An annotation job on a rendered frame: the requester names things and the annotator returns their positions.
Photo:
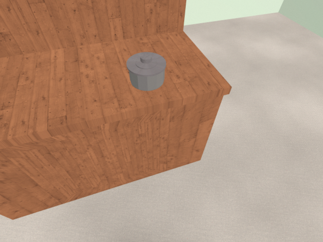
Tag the table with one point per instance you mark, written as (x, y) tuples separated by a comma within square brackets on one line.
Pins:
[(71, 123)]

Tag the knob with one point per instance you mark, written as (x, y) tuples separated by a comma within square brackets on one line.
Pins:
[(146, 58)]

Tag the lid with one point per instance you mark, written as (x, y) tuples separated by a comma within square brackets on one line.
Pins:
[(135, 66)]

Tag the pot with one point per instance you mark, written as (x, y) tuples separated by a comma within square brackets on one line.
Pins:
[(147, 83)]

